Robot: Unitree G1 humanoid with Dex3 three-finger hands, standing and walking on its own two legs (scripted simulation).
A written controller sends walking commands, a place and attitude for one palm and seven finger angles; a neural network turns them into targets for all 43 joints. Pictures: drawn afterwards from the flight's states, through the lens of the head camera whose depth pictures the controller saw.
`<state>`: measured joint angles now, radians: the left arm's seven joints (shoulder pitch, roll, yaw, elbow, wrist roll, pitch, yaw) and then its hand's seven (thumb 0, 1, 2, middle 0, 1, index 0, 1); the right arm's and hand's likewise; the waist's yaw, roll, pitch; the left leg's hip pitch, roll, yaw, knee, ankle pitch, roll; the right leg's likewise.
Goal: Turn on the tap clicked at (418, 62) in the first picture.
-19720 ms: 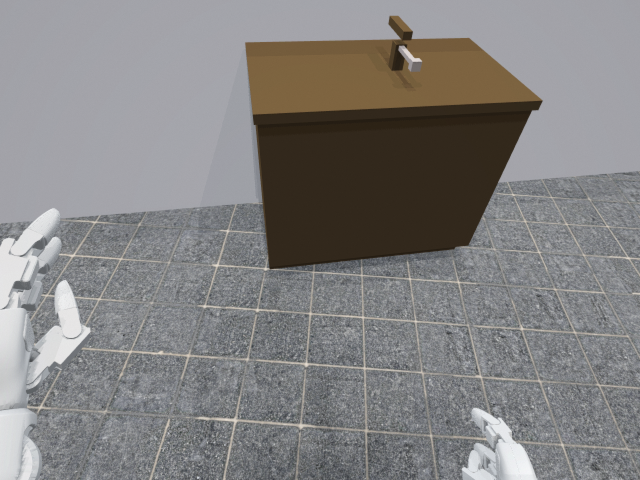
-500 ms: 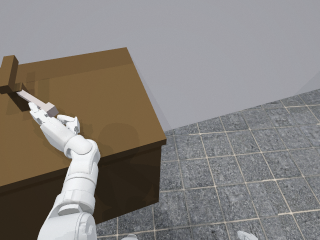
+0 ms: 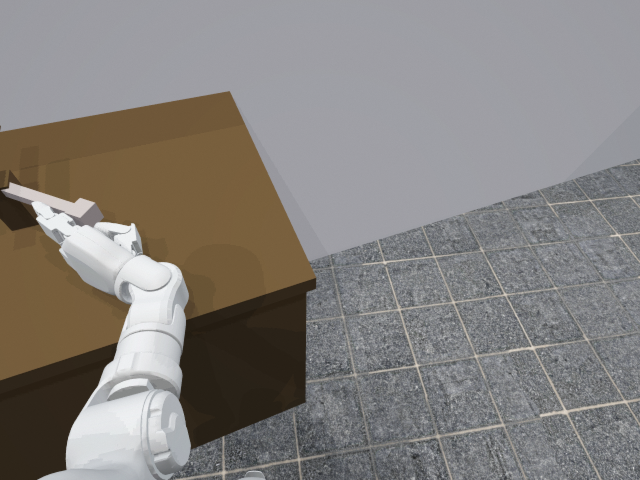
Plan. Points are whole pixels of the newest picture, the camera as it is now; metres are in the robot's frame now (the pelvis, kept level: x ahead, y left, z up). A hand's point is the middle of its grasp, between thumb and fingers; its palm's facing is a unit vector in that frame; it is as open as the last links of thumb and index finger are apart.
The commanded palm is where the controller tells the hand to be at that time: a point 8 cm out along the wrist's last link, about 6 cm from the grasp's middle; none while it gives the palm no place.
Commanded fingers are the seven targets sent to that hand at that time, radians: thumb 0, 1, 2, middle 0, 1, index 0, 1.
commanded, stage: push the lever round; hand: left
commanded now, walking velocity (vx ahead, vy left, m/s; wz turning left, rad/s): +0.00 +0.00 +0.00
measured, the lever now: (84, 214) +0.44 +0.30 +0.08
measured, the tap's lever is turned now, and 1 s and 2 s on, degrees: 48 69 69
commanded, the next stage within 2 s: lift the hand up off the lever in 0.28 s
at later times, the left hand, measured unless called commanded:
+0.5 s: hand (143, 214) +0.46 +0.23 +0.07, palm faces +0.84 -0.52 -0.11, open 8.0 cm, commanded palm +0.40 +0.24 +0.07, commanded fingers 0.00 0.90 0.90 -0.15 -0.15 -0.15 -0.15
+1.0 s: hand (128, 209) +0.45 +0.25 +0.08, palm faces +0.84 -0.54 -0.08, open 7.8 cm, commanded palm +0.40 +0.25 +0.09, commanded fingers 0.00 0.90 0.90 -0.15 -0.15 -0.15 -0.15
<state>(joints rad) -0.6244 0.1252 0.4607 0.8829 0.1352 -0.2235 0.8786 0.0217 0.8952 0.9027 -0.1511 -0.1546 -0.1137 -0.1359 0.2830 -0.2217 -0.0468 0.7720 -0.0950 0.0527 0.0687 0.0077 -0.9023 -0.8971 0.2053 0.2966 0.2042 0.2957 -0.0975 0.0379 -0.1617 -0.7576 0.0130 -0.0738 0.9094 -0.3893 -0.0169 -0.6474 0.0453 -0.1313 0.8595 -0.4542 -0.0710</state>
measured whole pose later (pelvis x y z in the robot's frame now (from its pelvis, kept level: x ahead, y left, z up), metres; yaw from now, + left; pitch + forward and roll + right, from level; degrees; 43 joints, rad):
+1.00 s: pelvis +0.01 +0.01 +0.01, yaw +0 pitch +13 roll -2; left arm -0.66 0.13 0.46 0.88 0.12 -0.19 0.86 0.02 0.90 0.90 -0.15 -0.15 -0.16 -0.15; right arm 0.28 -0.22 -0.05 0.77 -0.10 0.06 0.09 0.01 -0.90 -0.90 0.20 0.30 0.20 0.30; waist -0.10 0.04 -0.15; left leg -0.70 0.01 -0.06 0.86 -0.39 0.00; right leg -0.58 0.04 -0.12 0.79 -0.44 -0.06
